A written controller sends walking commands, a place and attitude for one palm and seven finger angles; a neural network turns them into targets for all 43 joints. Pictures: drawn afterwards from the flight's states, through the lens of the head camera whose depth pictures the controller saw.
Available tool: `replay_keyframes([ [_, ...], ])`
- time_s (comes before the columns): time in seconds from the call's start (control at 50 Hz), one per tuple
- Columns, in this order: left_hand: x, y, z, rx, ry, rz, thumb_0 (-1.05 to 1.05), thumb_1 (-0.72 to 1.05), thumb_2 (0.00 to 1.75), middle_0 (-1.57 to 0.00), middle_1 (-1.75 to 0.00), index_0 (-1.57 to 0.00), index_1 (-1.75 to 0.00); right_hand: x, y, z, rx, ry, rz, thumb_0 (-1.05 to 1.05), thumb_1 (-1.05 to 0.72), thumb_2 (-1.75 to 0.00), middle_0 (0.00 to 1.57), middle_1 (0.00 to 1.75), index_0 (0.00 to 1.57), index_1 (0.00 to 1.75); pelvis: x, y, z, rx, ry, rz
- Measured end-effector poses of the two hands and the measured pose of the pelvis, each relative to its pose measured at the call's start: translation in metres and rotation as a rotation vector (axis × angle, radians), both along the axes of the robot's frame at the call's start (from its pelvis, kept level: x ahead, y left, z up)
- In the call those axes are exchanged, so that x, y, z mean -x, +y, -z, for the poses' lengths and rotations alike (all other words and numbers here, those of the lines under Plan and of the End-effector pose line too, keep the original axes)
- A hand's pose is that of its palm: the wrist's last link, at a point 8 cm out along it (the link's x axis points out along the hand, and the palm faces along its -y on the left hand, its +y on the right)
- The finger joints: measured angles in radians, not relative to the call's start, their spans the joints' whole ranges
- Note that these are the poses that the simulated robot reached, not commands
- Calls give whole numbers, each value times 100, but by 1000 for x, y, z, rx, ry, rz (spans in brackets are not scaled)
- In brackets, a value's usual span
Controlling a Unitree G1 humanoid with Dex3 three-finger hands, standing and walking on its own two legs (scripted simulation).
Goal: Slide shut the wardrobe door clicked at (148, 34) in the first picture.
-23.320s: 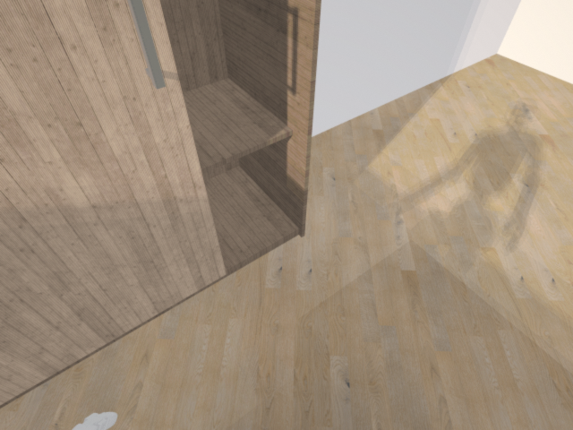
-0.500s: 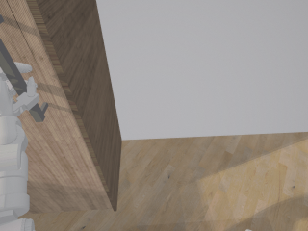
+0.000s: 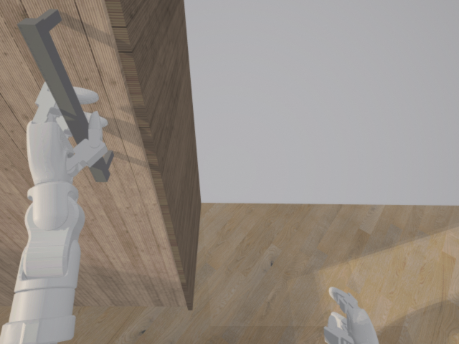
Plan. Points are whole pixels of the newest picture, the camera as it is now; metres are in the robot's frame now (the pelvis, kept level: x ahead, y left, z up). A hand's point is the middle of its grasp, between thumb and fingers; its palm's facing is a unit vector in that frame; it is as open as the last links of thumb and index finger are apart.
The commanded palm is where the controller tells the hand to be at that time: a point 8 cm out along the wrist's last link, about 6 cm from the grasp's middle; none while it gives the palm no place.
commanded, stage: stop walking and hold the door there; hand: left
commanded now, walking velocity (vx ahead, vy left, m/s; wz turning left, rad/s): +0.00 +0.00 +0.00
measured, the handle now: (80, 109) +0.35 +0.26 +0.24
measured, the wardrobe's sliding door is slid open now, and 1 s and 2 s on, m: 0.00 0.00 0.00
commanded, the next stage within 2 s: none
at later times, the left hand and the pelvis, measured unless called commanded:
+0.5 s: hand (102, 141) +0.32 +0.23 +0.21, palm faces +0.48 -0.87 -0.13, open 5.7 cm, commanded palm +0.28 +0.26 +0.21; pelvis +0.00 -0.03 +0.00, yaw +1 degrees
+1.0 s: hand (99, 143) +0.32 +0.23 +0.21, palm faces +0.46 -0.87 -0.18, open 5.7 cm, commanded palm +0.28 +0.26 +0.21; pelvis -0.02 -0.03 +0.00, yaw +2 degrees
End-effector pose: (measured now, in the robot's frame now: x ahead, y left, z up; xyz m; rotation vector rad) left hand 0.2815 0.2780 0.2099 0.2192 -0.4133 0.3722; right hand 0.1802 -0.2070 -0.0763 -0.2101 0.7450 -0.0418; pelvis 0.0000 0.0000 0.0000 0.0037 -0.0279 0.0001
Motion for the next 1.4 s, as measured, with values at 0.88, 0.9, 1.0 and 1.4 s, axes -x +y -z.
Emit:
replay_keyframes([
  [0.88,4,-8,-2,0,59,-113,-8,75,78,-46,-140,-30,-140,40,-71,6,47,68,127,1,-90,-90,20,30,20,30,6,-36,-5,13,25,-7],
  [0.9,4,-8,-2,-1,60,-112,-8,75,78,-46,-140,-30,-140,41,-71,7,45,69,126,1,-90,-90,20,30,20,30,7,-35,-5,15,26,-10],
  [1.0,4,-5,-3,-22,63,-90,-9,74,77,-46,-140,-30,-140,42,-65,10,48,82,114,1,-90,-90,20,30,20,30,16,-26,-2,29,37,-32],
  [1.4,2,0,0,77,25,103,-3,78,80,-46,-140,-28,-139,74,56,17,-47,132,15,1,-90,-90,20,30,20,30,41,39,-6,10,1,1],
])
